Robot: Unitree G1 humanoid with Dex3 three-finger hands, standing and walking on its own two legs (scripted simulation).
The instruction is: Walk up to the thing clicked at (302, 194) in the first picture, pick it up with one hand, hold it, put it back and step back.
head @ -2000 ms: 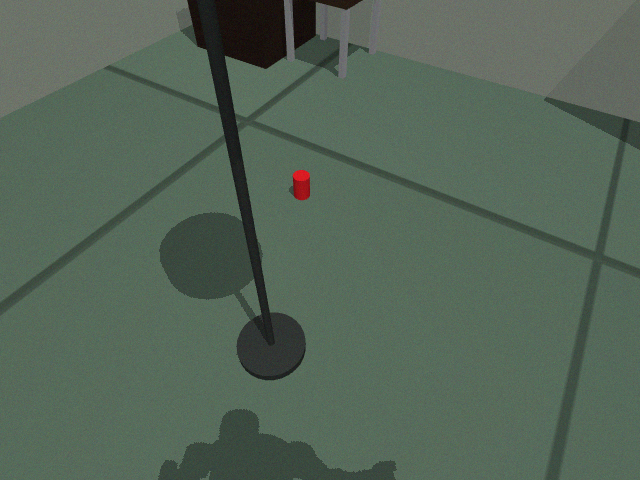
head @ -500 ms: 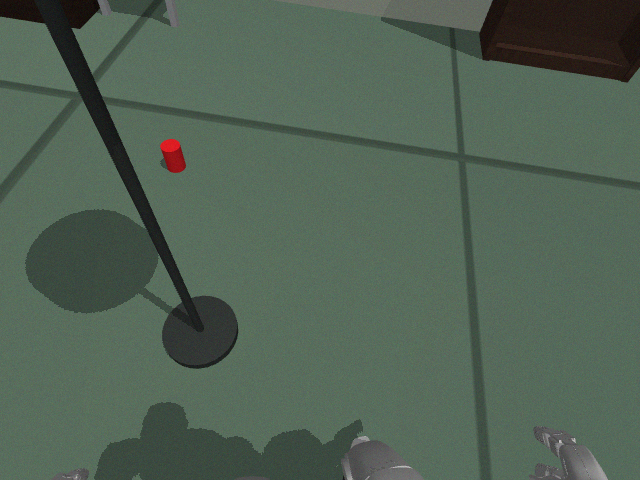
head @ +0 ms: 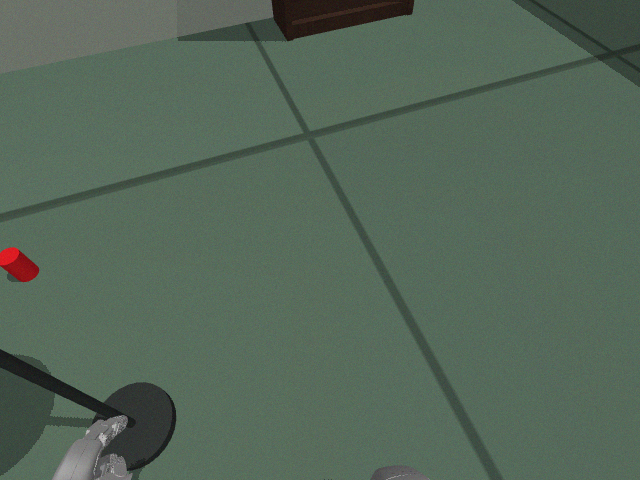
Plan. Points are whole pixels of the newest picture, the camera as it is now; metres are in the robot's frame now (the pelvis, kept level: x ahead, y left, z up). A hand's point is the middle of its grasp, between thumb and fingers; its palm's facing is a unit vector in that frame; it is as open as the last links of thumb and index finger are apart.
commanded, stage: walk up
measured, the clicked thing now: (18, 265) +0.98 +1.00 -0.70
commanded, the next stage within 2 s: none
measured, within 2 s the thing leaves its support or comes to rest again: neither
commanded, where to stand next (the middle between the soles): +0.08 -0.01 m, yaw -33 degrees
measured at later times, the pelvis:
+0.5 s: pelvis +0.04 +0.01 +0.00, yaw -18 degrees
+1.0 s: pelvis +0.01 -0.01 -0.01, yaw -29 degrees
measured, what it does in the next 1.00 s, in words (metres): steps on the spot, turning right: left foot, then right foot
